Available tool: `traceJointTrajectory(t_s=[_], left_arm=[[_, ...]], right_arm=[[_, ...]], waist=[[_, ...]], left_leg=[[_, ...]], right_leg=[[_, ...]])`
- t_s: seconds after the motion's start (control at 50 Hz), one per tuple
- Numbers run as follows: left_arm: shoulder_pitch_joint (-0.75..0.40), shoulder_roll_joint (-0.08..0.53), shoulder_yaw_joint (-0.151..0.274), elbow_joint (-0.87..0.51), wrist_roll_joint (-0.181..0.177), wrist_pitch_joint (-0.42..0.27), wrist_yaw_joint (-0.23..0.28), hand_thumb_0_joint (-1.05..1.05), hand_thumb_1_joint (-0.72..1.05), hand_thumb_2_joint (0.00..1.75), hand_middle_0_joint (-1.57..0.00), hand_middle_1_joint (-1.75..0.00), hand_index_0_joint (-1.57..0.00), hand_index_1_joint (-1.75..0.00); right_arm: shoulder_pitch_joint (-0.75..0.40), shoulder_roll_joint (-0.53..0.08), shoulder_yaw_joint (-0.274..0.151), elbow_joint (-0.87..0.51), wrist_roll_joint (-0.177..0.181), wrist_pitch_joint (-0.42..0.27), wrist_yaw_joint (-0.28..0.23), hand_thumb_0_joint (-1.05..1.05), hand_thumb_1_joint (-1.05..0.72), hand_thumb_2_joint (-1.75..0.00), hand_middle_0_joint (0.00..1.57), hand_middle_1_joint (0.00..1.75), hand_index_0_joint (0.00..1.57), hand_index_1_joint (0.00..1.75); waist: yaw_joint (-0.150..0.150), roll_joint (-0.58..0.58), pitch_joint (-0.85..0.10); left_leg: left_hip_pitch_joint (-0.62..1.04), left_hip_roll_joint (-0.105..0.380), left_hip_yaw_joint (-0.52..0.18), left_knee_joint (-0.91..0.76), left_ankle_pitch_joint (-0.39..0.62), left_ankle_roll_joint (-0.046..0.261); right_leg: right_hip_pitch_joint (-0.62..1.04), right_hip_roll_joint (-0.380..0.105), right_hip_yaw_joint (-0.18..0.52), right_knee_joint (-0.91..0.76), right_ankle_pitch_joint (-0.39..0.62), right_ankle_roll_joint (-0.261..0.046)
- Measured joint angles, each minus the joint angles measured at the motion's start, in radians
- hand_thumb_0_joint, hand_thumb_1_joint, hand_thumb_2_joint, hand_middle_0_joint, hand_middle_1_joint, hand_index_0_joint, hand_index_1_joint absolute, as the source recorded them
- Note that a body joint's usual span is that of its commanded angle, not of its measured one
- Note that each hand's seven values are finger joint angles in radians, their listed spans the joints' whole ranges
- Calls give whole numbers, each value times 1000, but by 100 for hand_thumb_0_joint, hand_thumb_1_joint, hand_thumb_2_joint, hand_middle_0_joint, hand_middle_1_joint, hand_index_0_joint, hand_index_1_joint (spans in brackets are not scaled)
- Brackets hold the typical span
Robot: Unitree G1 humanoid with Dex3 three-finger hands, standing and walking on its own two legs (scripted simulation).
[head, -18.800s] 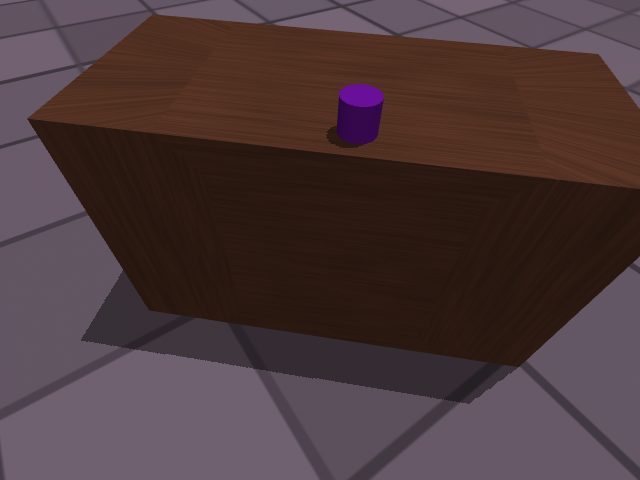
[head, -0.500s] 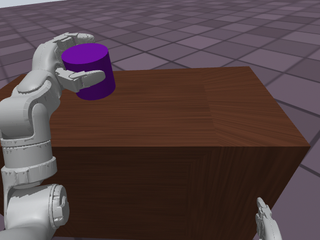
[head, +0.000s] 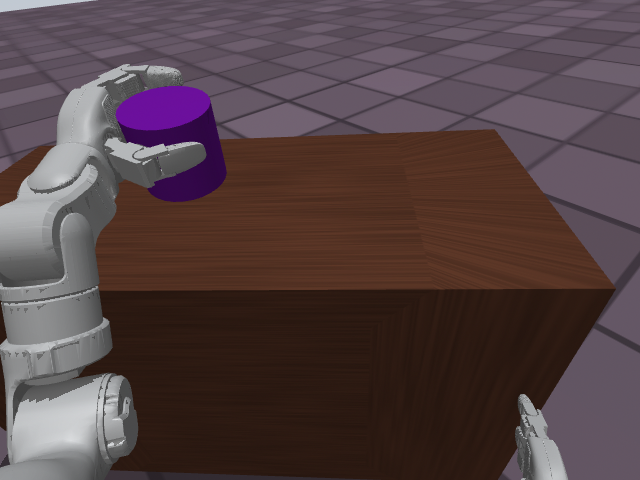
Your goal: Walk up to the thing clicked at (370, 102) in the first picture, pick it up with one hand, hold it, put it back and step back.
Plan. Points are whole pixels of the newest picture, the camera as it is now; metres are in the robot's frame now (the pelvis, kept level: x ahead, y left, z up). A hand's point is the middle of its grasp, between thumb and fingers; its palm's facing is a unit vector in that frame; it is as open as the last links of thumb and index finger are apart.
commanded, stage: hold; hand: left
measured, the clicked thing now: (176, 144) +0.34 +0.15 +0.32
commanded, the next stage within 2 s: crouch in 0.48 s
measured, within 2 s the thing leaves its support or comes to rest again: neither
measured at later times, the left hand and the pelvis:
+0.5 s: hand (168, 131) +0.35 +0.16 +0.33, palm faces +0.13 -0.99 -0.01, open 11.8 cm; pelvis +0.00 +0.00 +0.00, yaw +0 degrees
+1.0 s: hand (183, 165) +0.39 +0.18 +0.27, palm faces +0.17 -0.99 +0.01, open 11.8 cm; pelvis -0.01 +0.00 +0.00, yaw +0 degrees
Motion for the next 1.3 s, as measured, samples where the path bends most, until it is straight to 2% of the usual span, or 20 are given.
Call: traceJointTrajectory(t_s=[0.08,0.16,0.34,0.46,0.62,0.7,0.82,0.96,1.08,1.3], left_arm=[[-47,10,4,67,-9,12,-18,0,-61,107,-60,-101,-61,-104],[-40,8,3,99,-10,28,-20,0,-61,107,-60,-101,-61,-104],[36,-29,-20,48,-2,19,13,0,-61,107,-60,-101,-61,-104],[15,-15,-9,22,2,-18,25,0,-61,107,-60,-101,-61,-104],[-76,18,8,119,5,-7,-4,0,-61,107,-60,-101,-61,-104],[-73,19,6,151,2,9,-20,0,-61,107,-60,-101,-61,-104],[-44,-7,-5,185,-1,1,-4,0,-61,106,-61,-101,-62,-104],[-59,-2,-24,314,35,-105,24,0,-61,106,-61,-100,-62,-103],[-78,21,-23,441,64,-238,8,0,-61,106,-61,-100,-62,-103],[-77,40,-7,616,89,-435,-24,0,-61,106,-61,-100,-62,-103]], right_arm=[[-4,0,5,7,1,3,2,-1,51,-7,5,5,5,5],[4,7,10,-14,4,5,15,-1,51,-7,5,5,5,5],[13,23,19,-37,6,8,21,-1,51,-7,5,5,5,5],[-4,15,0,1,0,-4,-2,-1,51,-7,5,5,5,5],[2,-1,-1,10,1,-10,-2,-1,50,-7,5,5,5,5],[1,3,-5,5,1,-7,11,-1,51,-7,5,5,5,5],[-5,13,-4,3,2,-3,19,-1,53,-6,5,5,5,5],[-17,21,2,42,-12,-23,-4,-1,54,-6,6,5,6,5],[-18,7,2,68,-26,-51,-31,-1,54,-6,6,5,6,5],[-29,10,19,58,-44,-66,-44,-1,53,-6,5,5,5,5]], waist=[[3,4,-18],[6,7,-29],[3,-7,-2],[-10,-7,4],[-3,3,-24],[3,8,-30],[4,0,-14],[-21,-31,17],[-42,-42,31],[-52,-43,21]], left_leg=[[0,-1,-2,-4,2,0],[2,-1,0,-13,5,-1],[1,-2,0,-14,10,-3],[-9,-1,1,-1,4,-1],[-3,0,5,-3,-1,1],[0,-2,6,-9,2,2],[-7,-6,2,-17,12,3],[-34,-5,-2,-10,19,0],[-63,2,6,4,15,-1],[-84,10,13,1,9,1]], right_leg=[[0,-1,-2,-3,1,0],[-1,-1,0,-6,2,-1],[-5,-2,0,1,2,-3],[-13,-1,1,6,0,-1],[-6,0,5,-2,0,1],[-4,-2,6,-6,2,2],[-12,-5,2,-6,6,2],[-40,-5,-1,6,9,0],[-70,2,7,12,14,0],[-88,10,14,-4,18,0]])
